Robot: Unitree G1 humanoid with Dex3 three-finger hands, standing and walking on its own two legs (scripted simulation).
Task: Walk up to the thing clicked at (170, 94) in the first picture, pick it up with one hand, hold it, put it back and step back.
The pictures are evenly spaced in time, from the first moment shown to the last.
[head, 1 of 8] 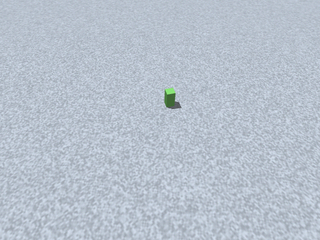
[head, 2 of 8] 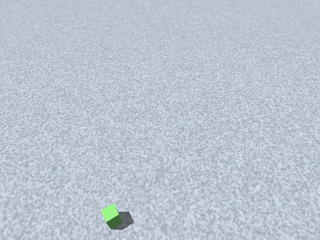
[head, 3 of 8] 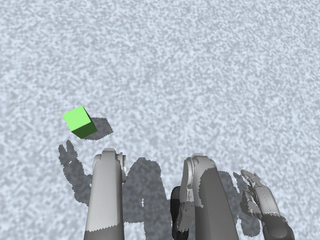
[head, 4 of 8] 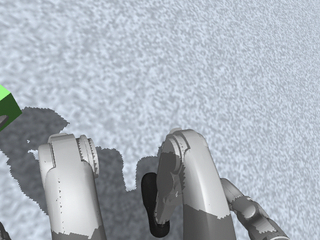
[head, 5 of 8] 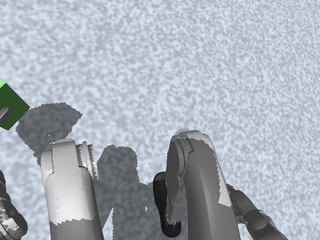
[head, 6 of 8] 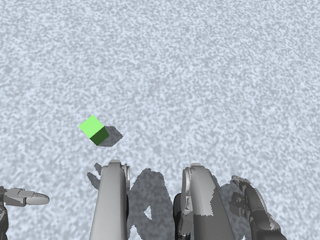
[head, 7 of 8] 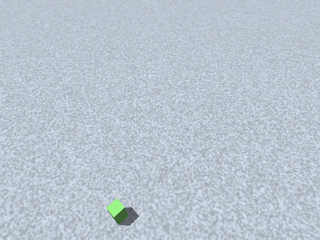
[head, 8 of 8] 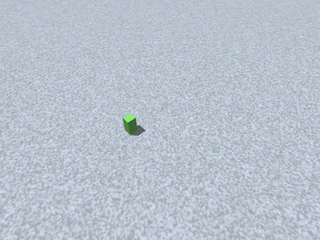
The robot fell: no
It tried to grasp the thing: yes
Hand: left
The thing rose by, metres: 0.69
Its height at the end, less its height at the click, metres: +0.00
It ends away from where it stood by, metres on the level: 0.02
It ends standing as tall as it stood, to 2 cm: yes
